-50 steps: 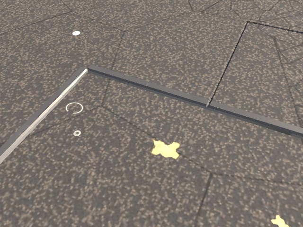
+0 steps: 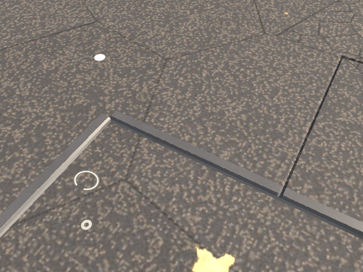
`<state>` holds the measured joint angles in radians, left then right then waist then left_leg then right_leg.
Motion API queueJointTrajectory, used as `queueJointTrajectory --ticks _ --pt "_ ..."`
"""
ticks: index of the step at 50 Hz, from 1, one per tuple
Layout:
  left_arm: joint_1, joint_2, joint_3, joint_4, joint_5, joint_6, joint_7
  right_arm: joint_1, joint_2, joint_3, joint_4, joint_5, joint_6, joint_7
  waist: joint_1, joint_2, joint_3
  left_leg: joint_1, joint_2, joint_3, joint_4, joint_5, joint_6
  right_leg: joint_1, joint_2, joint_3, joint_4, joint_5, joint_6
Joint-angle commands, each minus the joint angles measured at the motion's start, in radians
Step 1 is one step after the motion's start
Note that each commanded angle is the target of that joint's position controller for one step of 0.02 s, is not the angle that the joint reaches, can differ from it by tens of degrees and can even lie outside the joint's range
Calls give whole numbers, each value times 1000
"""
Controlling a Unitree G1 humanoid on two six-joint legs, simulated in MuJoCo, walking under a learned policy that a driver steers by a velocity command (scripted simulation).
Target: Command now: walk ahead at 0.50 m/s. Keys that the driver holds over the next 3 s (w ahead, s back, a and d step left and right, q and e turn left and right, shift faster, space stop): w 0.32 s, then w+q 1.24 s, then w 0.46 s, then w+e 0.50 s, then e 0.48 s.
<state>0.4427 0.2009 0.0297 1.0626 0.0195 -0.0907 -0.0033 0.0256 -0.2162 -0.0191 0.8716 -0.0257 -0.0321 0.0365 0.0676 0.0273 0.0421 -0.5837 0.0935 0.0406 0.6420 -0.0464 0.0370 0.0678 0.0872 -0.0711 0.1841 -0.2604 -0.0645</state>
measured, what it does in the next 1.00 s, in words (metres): walks ahead, turning left: left foot, then right foot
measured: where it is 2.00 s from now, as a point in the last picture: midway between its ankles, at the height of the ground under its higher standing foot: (124, 149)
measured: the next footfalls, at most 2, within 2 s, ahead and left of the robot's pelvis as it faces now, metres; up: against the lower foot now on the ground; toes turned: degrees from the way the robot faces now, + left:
left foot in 0.10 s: +0.22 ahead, +0.12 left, +0.00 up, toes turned +4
right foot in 0.62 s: +0.51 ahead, -0.07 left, +0.00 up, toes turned +4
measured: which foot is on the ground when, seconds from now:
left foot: up 0.00-0.08, down 0.10-0.62, up 0.64-1.00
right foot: down 0.00-0.10, up 0.12-0.60, down 0.62-1.00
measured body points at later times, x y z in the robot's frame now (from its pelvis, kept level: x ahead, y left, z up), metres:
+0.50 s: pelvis +0.27 +0.04 +0.00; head +0.29 +0.05 +0.45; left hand +0.43 +0.27 -0.12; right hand +0.20 -0.20 -0.14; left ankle +0.18 +0.11 -0.74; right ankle +0.43 -0.10 -0.70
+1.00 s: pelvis +0.52 +0.03 +0.00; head +0.55 +0.04 +0.45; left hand +0.42 +0.26 -0.14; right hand +0.75 -0.15 -0.12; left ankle +0.61 +0.20 -0.68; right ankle +0.47 -0.07 -0.74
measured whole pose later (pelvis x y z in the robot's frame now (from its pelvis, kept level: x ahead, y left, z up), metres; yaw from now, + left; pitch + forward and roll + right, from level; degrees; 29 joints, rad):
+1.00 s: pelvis +0.52 +0.03 +0.00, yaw +19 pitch +1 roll -1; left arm 0.39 0.20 0.05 0.99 0.02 -0.11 0.01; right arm 0.09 -0.24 -0.06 0.84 -0.03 0.00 0.06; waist 0.04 0.04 0.04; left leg -0.65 0.09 0.04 0.82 -0.04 0.06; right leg 0.01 0.01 -0.26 0.24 -0.27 -0.03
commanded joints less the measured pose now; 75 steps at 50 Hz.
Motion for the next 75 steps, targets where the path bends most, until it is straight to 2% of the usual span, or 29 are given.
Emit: queueJointTrajectory --ticks 1,4,5,6,7,9,12,16,25,28,30,31,32,33,34,35,38,42,51,56,57,58,59,60,61,63,65,67,75 --pt "47 156 29 -13 8 -2 12 -92 -78 -17 -85 1 -20 -5 -18 -86 67 11 -32 24 -60 -66 28 -6 -315 140 4 453 -130" --pt "10 166 32 -9 5 5 14 183 -115 -43 1 -10 -42 -22 -144 -61 -68 383 -114 66 -183 -111 84 -46 -260 67 346 744 -83" --pt "-2 136 21 -34 -1 3 12 381 -184 -66 50 -32 -53 -35 -213 -1 -191 654 28 -92 -193 -172 135 -227 -212 31 611 537 -58" --pt "95 25 -1 -62 -38 1 2 481 -302 -96 68 -41 -50 -39 -186 243 -327 945 330 -581 -290 -269 269 -598 -33 -34 996 -92 -1" --pt "44 127 27 -48 -11 2 6 426 -256 -89 67 -1 -36 -33 -178 119 -296 876 316 -696 -378 -287 271 -698 -38 113 1101 -241 -18" --pt "-81 118 31 -83 -10 -3 -1 247 -138 -59 39 7 -43 -27 -108 20 -82 620 234 -416 -410 -179 219 -707 -133 123 1053 -77 -27" --pt "-67 69 27 -69 19 32 -15 237 -75 -38 68 9 -64 -31 -44 44 -32 452 141 -235 -464 -9 161 -582 -170 105 947 -17 -4" --pt "-178 64 28 -110 22 55 -27 326 -108 -43 109 15 -80 -33 -41 30 9 451 121 -163 -514 58 178 -670 -189 71 847 82 30" --pt "-497 66 10 -236 3 41 -23 467 -119 -44 148 11 -61 -42 -123 43 51 551 92 -183 -459 189 180 -664 -145 28 440 235 72" --pt "-486 98 18 -258 -3 24 -17 444 -141 -55 140 3 -54 -49 -99 55 39 588 113 -223 -384 265 162 -588 -130 46 376 151 49" --pt "-324 126 34 -218 -2 5 -5 398 -159 -64 127 6 -51 -47 -22 38 -30 549 78 -208 -214 380 130 -353 -88 28 280 111 22" --pt "-167 170 52 -175 14 -10 7 392 -137 -60 117 13 -53 -42 36 -23 -130 457 11 -161 -4 320 108 -126 -136 74 247 114 -8" --pt "-21 266 75 -177 43 -18 22 412 -63 -44 69 38 -56 -39 66 -164 -295 232 -86 -89 315 -11 74 147 -411 381 206 -58 -67" --pt "-47 317 87 -182 38 0 16 494 -31 -43 53 49 -48 -43 11 -329 -347 -12 -186 -56 517 -515 67 230 -565 734 76 -106 -147" --pt "-133 215 68 -199 22 13 14 454 -107 -62 74 24 -32 -47 -22 -166 -223 -58 -101 -107 600 -438 80 104 -518 660 67 -214 -134" --pt "-206 136 48 -212 12 11 11 393 -99 -65 68 16 -30 -37 -37 -83 -101 -55 -62 -111 581 -342 77 -35 -466 501 45 -181 -109" --pt "-223 81 32 -192 5 -8 17 349 -58 -65 53 -7 -3 -13 -82 -125 -20 9 -8 -92 517 -243 47 -197 -365 225 -9 85 -56" --pt "-146 99 38 -159 -5 -36 15 248 -42 -61 2 -9 24 6 -88 -106 -15 -76 9 -69 496 -139 25 -174 -363 86 -32 272 -73" --pt "-46 147 48 -123 1 -27 24 -51 -43 -34 -124 -11 23 39 -36 -99 54 -38 -16 56 61 8 44 -74 -362 -123 -26 434 -62" --pt "-20 204 63 -110 6 16 33 52 -88 -55 -112 -19 20 25 -91 -131 -31 160 -145 133 -35 -213 134 50 -377 -197 300 955 -42" --pt "-27 214 65 -116 2 28 31 178 -108 -69 -76 -22 10 16 -144 -112 -104 315 -183 131 -98 -201 162 6 -368 -211 495 927 -31" --pt "-37 204 61 -139 3 32 28 346 -171 -96 -25 -34 2 0 -216 -39 -204 572 -120 2 -157 -228 207 -179 -345 -217 775 685 5" --pt "-8 77 35 -217 -7 24 7 344 -297 -124 -38 -31 3 -15 -150 212 -281 888 197 -506 -206 -267 341 -643 -178 -195 1130 -194 69" --pt "-132 161 53 -259 1 11 0 385 -311 -126 -59 -3 18 -22 -195 93 -326 904 258 -789 -351 -252 377 -786 -94 35 1258 -287 80" --pt "-216 154 50 -284 -9 0 -5 341 -287 -119 -42 2 24 -30 -177 29 -183 817 232 -609 -366 -173 346 -864 -155 83 1234 -168 65" --pt "-181 140 45 -258 -1 -6 0 239 -193 -96 -51 15 10 -37 -90 -43 -52 575 137 -417 -386 58 273 -751 -215 88 1060 -60 62" --pt "-136 133 44 -250 28 32 -2 203 -154 -80 -61 26 -8 -38 -41 -27 -64 476 76 -332 -403 181 257 -643 -225 96 993 -54 85" --pt "-153 118 41 -265 32 56 -9 240 -172 -82 -51 31 -27 -34 -34 -28 -61 446 47 -303 -416 225 258 -646 -218 82 938 -33 105" --pt "-443 117 30 -379 28 67 -15 418 -193 -84 -29 24 -27 -39 -130 18 1 571 34 -364 -434 162 215 -851 -189 84 689 164 126"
